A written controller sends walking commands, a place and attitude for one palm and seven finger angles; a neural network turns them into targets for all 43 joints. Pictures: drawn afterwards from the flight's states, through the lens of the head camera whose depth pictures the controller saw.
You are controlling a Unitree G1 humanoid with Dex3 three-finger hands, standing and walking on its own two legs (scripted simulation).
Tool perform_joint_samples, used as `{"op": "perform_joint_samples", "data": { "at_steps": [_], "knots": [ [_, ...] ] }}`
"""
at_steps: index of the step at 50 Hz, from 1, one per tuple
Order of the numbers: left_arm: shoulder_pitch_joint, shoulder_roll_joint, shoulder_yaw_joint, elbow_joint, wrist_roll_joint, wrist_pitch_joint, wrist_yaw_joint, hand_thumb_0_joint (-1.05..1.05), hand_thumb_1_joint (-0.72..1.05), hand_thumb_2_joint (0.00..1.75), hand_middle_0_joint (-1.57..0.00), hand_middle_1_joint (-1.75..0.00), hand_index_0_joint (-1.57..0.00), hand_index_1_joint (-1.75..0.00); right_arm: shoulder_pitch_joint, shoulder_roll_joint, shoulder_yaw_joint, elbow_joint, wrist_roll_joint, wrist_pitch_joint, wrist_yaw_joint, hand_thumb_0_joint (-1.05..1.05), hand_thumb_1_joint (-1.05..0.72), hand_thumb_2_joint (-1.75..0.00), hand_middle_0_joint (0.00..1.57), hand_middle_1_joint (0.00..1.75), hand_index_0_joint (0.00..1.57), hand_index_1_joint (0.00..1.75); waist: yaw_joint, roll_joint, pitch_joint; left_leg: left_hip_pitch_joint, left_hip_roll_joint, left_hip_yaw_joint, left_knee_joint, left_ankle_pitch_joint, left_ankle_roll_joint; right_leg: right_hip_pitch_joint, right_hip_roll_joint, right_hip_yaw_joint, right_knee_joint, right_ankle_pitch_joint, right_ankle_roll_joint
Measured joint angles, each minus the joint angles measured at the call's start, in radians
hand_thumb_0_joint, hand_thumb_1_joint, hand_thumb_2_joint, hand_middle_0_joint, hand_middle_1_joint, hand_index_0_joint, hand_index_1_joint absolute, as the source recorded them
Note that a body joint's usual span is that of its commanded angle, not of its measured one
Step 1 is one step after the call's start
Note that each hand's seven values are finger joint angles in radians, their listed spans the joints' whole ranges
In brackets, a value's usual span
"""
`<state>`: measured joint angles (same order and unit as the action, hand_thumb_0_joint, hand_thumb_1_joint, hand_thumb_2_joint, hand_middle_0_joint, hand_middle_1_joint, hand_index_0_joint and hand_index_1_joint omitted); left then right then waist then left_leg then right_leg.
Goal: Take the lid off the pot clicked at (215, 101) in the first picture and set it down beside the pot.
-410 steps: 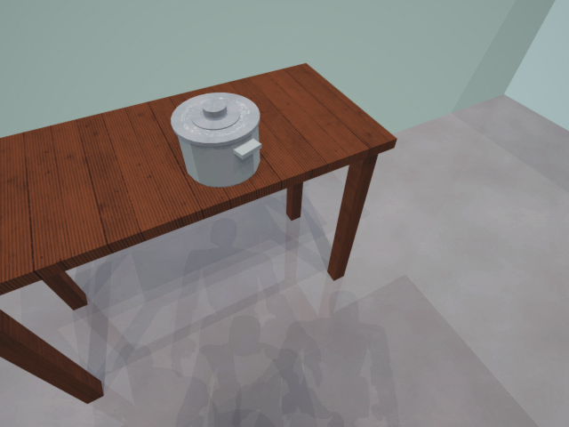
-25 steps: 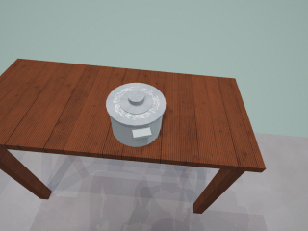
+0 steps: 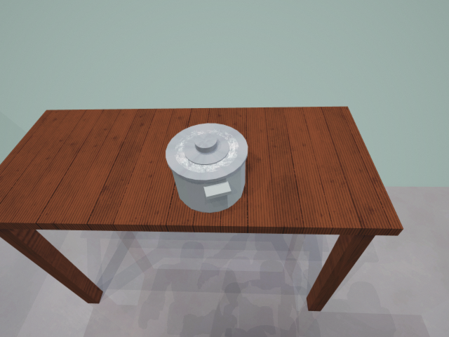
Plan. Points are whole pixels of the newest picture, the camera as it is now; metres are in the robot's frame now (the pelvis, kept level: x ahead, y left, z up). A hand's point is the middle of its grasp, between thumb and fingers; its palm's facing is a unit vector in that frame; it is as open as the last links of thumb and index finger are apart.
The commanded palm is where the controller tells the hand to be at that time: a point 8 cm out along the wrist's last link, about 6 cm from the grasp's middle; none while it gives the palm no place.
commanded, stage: come to a stop and stand still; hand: left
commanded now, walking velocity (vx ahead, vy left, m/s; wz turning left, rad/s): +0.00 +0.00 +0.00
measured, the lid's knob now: (205, 142) +0.49 +0.07 +0.08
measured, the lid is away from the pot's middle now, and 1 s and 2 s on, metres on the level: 0.00 0.00 0.00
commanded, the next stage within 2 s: look again from close up in 0.06 s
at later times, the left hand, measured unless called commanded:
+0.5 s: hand out of the picture +0.02 +0.17 -0.17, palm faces +0.00 -0.97 -0.24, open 7.4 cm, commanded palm none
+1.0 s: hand out of the picture +0.04 +0.17 -0.15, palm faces +0.05 -0.97 -0.24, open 7.4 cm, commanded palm +0.10 +0.22 -0.06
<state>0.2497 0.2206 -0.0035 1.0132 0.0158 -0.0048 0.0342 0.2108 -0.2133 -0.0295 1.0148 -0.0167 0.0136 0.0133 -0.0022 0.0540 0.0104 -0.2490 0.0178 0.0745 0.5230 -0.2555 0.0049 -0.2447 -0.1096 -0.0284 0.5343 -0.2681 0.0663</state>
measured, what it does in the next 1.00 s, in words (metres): stands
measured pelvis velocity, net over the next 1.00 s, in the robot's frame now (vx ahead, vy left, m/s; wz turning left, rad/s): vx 0.00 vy -0.01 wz -0.01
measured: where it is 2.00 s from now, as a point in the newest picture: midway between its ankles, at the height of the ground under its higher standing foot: outside the picture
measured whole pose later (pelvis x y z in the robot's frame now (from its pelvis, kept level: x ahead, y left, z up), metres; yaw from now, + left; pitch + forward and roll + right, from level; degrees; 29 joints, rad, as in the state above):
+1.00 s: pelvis +0.00 -0.01 +0.00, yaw -1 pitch -2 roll +0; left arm 0.36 0.17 -0.02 0.83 -0.01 0.03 0.05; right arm 0.33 -0.17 0.00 1.02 0.02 -0.05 -0.02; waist 0.01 0.03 0.04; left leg -0.23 0.05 0.07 0.53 -0.26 -0.02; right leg -0.23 -0.08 -0.03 0.54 -0.27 0.05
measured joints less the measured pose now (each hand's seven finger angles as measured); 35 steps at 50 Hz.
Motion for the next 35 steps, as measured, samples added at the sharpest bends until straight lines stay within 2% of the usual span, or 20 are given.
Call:
{"op": "perform_joint_samples", "data": {
  "at_steps": [15, 35],
  "knots": [
    [0.027, -0.056, -0.012, 0.044, -0.001, 0.000, -0.006, 0.01, 0.91, 0.89, -0.20, -0.30, -0.20, -0.30, 0.027, 0.017, 0.003, 0.044, 0.006, -0.006, -0.008, 0.00, -0.91, -0.90, 0.20, 0.30, 0.20, 0.30, 0.001, -0.020, 0.017, 0.013, 0.012, 0.001, -0.001, -0.006, -0.013, 0.004, 0.012, 0.002, 0.012, -0.013, -0.009],
    [0.038, -0.048, 0.000, 0.063, 0.002, -0.001, -0.002, 0.00, 0.91, 0.89, -0.20, -0.30, -0.20, -0.30, 0.065, 0.043, 0.000, 0.072, 0.008, -0.012, -0.015, 0.01, -0.92, -0.90, 0.20, 0.30, 0.20, 0.30, 0.001, -0.023, 0.009, 0.022, 0.024, 0.004, -0.014, -0.001, -0.021, 0.010, 0.024, 0.004, 0.000, -0.008, -0.017]
  ]
}}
